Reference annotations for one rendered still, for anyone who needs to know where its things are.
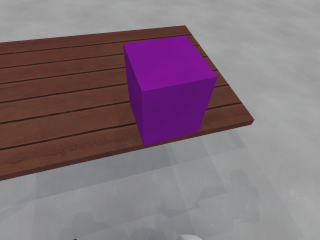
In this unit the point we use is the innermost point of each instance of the table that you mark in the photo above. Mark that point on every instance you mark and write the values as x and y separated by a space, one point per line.
65 100

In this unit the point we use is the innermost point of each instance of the carton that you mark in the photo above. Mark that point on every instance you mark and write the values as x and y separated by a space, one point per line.
169 87

